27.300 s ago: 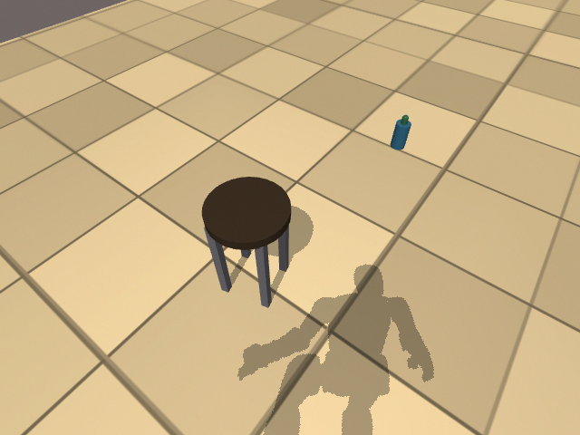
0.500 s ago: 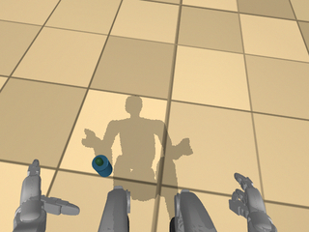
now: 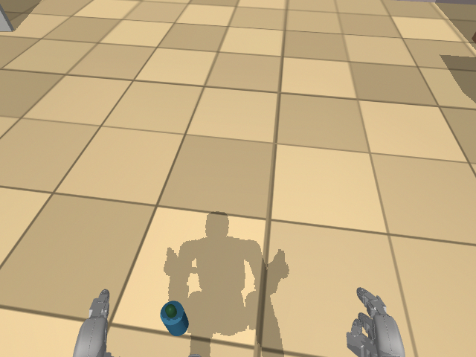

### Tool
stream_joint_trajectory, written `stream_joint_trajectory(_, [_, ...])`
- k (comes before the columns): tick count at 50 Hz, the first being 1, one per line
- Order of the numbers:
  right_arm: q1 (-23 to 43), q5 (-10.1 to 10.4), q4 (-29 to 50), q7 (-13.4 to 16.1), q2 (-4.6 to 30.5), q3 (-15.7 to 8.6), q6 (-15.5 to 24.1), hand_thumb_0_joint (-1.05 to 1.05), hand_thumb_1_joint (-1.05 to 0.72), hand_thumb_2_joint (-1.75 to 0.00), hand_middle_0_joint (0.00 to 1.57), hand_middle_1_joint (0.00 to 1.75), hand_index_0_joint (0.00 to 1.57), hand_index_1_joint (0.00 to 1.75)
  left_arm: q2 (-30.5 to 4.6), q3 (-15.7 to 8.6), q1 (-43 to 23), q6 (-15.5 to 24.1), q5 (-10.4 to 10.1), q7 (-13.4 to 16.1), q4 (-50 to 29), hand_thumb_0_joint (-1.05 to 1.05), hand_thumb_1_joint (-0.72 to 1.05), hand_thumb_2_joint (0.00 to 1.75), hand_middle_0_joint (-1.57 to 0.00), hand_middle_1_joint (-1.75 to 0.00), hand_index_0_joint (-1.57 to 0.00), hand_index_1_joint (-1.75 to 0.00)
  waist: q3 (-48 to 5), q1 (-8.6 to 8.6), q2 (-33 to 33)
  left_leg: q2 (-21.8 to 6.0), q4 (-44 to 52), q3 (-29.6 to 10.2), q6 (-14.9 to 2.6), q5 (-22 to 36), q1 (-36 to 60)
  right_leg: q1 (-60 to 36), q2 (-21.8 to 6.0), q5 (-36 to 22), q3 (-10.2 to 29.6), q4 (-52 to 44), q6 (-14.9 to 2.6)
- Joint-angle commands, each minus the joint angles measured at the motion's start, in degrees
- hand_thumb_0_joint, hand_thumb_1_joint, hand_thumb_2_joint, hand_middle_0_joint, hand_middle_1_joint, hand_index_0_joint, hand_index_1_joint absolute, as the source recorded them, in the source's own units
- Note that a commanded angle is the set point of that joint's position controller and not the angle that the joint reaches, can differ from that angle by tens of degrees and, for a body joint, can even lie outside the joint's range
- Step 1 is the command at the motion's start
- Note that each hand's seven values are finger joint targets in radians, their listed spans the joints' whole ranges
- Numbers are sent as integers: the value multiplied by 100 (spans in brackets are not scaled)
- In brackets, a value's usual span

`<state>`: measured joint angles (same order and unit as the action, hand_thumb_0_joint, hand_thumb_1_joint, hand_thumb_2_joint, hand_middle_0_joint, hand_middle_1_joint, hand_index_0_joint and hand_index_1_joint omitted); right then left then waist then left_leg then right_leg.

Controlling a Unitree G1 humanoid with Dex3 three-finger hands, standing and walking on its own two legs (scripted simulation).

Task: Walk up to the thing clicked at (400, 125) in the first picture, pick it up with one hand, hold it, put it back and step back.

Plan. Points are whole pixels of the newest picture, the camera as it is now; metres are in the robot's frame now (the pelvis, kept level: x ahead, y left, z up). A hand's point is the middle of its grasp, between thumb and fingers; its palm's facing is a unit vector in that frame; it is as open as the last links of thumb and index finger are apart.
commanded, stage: home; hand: left
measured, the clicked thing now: (174, 317) +0.37 +0.23 -0.62
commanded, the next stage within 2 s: stand in 1.64 s
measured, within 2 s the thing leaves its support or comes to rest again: neither
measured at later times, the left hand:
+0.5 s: hand (139, 355) +0.15 +0.17 -0.05, palm faces +0.11 -0.95 -0.28, open 17.7 cm
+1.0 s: hand out of the picture +0.15 +0.17 -0.05, palm faces +0.11 -0.95 -0.28, open 17.7 cm
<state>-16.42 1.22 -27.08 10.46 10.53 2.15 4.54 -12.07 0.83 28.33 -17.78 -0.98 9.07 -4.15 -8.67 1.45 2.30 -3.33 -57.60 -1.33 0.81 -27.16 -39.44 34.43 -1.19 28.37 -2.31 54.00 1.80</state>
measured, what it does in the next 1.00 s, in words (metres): stands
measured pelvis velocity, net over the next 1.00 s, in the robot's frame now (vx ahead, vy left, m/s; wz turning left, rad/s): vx -0.02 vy -0.02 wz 0.00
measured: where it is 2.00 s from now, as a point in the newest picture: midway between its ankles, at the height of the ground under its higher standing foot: outside the picture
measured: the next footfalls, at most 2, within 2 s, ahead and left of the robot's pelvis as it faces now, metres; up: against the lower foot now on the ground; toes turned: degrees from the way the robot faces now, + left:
none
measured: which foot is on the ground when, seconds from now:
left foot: down 0.00-1.00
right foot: down 0.00-1.00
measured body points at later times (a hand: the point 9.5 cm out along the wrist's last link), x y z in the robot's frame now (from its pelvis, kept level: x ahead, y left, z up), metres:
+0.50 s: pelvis -0.01 -0.02 +0.00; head +0.00 -0.01 +0.45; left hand +0.15 +0.22 -0.03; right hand +0.15 -0.26 -0.07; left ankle +0.02 +0.12 -0.68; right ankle -0.01 -0.14 -0.68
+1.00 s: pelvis -0.02 -0.02 +0.00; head +0.00 -0.01 +0.45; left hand +0.14 +0.22 -0.03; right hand +0.15 -0.25 -0.06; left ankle +0.02 +0.12 -0.68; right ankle -0.01 -0.14 -0.68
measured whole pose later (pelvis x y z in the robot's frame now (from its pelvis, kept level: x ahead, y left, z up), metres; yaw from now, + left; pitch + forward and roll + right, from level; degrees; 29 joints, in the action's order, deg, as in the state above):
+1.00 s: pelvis -0.02 -0.02 +0.00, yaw +0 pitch +7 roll -2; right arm -16.0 0.5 -29.3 10.3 11.6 1.6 7.6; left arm -11.9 0.3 26.7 -14.7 -0.5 7.1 -0.5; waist -5.9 1.1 1.5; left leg -3.6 -54.7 -1.7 2.0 -24.2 -37.1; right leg 33.0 -0.8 26.6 -2.6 53.1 0.5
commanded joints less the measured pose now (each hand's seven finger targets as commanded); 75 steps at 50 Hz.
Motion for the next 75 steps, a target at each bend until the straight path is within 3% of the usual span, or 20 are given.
stream_joint_trajectory(1, [331, -67, 878, 73, 785, -358, 363, 0, -90, -90, 20, 30, 20, 30, -595, -369, -253, 364, 74, 20, -940, 0, -61, 1, -4, -4, -4, -4, -245, 36, 17, 170, 1066, 8, -45, 1266, 781, -30, 299, -1170, -230, -815, -215])
stream_joint_trajectory(3, [347, -81, 902, 68, 771, -345, 411, 0, -90, -90, 20, 30, 20, 30, -473, -265, -287, 386, 84, -10, -836, 0, -61, 2, -5, -4, -5, -4, -315, 93, 64, 195, 1027, 40, -56, 1242, 839, -69, 275, -1188, -179, -861, -202])
stream_joint_trajectory(4, [330, -77, 870, 77, 771, -350, 430, 0, -90, -90, 20, 30, 20, 30, -712, -412, -579, 445, 80, 17, -1325, 0, -61, 2, -4, -4, -5, -4, -418, 29, 225, 211, 1046, 68, -50, 1260, 907, -138, 270, -1223, -176, -881, -204])
stream_joint_trajectory(5, [321, -90, 837, 83, 764, -338, 444, 0, -90, -90, 20, 30, 20, 30, -507, -268, -336, 415, 104, -7, -849, 0, -60, 2, -5, -4, -5, -4, -422, 92, 109, 220, 1034, 93, -58, 1213, 939, -117, 264, -1194, -143, -900, -199])
stream_joint_trajectory(6, [332, -95, 837, 85, 765, -339, 455, 0, -90, -90, 20, 30, 20, 30, -665, -307, -607, 459, 93, -2, -1336, 0, -61, 2, -4, -4, -4, -4, -496, 58, 257, 217, 1045, 77, -48, 1281, 987, -169, 258, -1260, -155, -903, -203])
stream_joint_trajectory(12, [433, -91, 773, 74, 758, -311, 487, 0, -90, -90, 20, 30, 20, 30, -472, -270, -145, 418, 89, -32, -604, 0, -61, 2, -4, -4, -4, -4, -235, 34, -81, 235, 1049, 93, -74, 1182, 859, -194, 259, -1206, -163, -1036, -167])
stream_joint_trajectory(14, [401, -85, 744, 67, 787, -333, 476, 0, -90, -90, 20, 30, 20, 30, -651, -400, -326, 462, 82, -15, -884, 0, -60, 2, -5, -4, -5, -4, -297, -24, 22, 247, 1056, 102, -72, 1233, 857, -247, 239, -1254, -151, -1033, -175])
stream_joint_trajectory(19, [414, -80, 767, 53, 740, -314, 463, 0, -90, -90, 20, 30, 20, 30, -506, -343, -91, 483, 67, -68, -504, 0, -61, 2, -4, -4, -4, -4, -99, -5, -151, 267, 1047, 170, -101, 1045, 732, -176, 233, -1133, -115, -1145, -146])
stream_joint_trajectory(26, [437, -69, 806, 49, 800, -357, 507, 0, -90, -90, 20, 30, 20, 30, -678, -415, -494, 571, 50, -73, -998, 0, -61, 2, -5, -4, -5, -4, -320, 6, 10, 272, 1071, 189, -106, 1009, 862, -237, 193, -1096, -62, -1168, -160])
stream_joint_trajectory(29, [461, -76, 775, 51, 742, -323, 527, 0, -90, -90, 20, 30, 20, 30, -478, -309, -205, 551, 61, -102, -573, 0, -61, 1, -4, -4, -4, -4, -172, 11, -167, 269, 1065, 198, -123, 811, 783, -164, 196, -888, -33, -1239, -140])
stream_joint_trajectory(34, [422, -83, 744, 78, 773, -349, 561, 0, -90, -90, 20, 30, 20, 30, -691, -438, -481, 614, 76, -69, -930, 0, -61, 2, -4, -4, -4, -4, -255, -20, 22, 268, 1114, 194, -100, 822, 859, -160, 208, -881, -70, -1195, -164])
stream_joint_trajectory(37, [453, -85, 718, 76, 734, -312, 587, 0, -90, -90, 20, 30, 20, 30, -342, -223, -97, 572, 79, -111, -264, 0, -61, 1, -4, -4, -4, -4, -38, 46, -267, 265, 1102, 197, -128, 725, 736, -108, 217, -819, -62, -1204, -150])
stream_joint_trajectory(38, [456, -80, 741, 81, 750, -334, 583, 0, -90, -90, 20, 30, 20, 30, -634, -427, -415, 621, 63, -90, -854, 0, -61, 0, -4, -4, -4, -4, -205, -42, -68, 270, 1112, 206, -114, 795, 808, -157, 198, -859, -47, -1225, -166])
stream_joint_trajectory(46, [468, -84, 718, 71, 723, -311, 608, 0, -90, -90, 20, 30, 20, 30, -455, -306, -256, 633, 68, -110, -562, 0, -61, 1, -4, -4, -4, -4, -3, -15, -87, 255, 1182, 193, -99, 649, 758, -48, 232, -685, -96, -1209, -184])
stream_joint_trajectory(60, [462, -94, 707, 61, 774, -349, 638, 0, -90, -90, 20, 30, 20, 30, -571, -380, -401, 678, 69, -98, -836, 0, -61, 2, -4, -4, -5, -4, -201, -54, 34, 242, 1183, 165, -77, 791, 841, -97, 246, -801, -123, -1110, -203])
stream_joint_trajectory(64, [388, -106, 630, 61, 760, -336, 637, 0, -90, -90, 20, 30, 20, 30, -479, -331, -149, 637, 89, -103, -536, 0, -61, 2, -4, -4, -5, -4, -253, -16, -132, 223, 1107, 141, -89, 1097, 905, -194, 253, -1109, -135, -1046, -180])
stream_joint_trajectory(67, [452, -103, 735, 86, 819, -384, 634, 0, -90, -90, 20, 30, 20, 30, -608, -400, -448, 668, 76, -90, -907, 0, -60, 2, -5, -4, -5, -4, -324, -10, -86, 230, 1045, 186, -94, 1254, 933, -234, 224, -1311, -101, -1082, -165])
stream_joint_trajectory(68, [395, -113, 643, 75, 746, -329, 618, 0, -90, -90, 20, 30, 20, 30, -409, -300, -79, 618, 90, -108, -373, 0, -61, 2, -5, -4, -5, -4, -239, 9, -265, 228, 1044, 172, -111, 1200, 885, -224, 242, -1257, -105, -1068, -150])
stream_joint_trajectory(69, [403, -111, 651, 70, 770, -356, 614, 0, -90, -90, 20, 30, 20, 30, -636, -439, -414, 666, 77, -84, -902, 0, -61, 1, -4, -4, -4, -4, -297, -61, 11, 232, 1066, 180, -89, 1231, 904, -246, 227, -1274, -101, -1061, -174])
stream_joint_trajectory(75, [443, -111, 697, 77, 795, -375, 601, 0, -90, -90, 20, 30, 20, 30, -618, -400, -441, 658, 79, -74, -947, 0, -60, 3, -5, -5, -5, -4, -311, -57, 115, 221, 1114, 169, -71, 1344, 989, -274, 226, -1350, -115, -1041, -195])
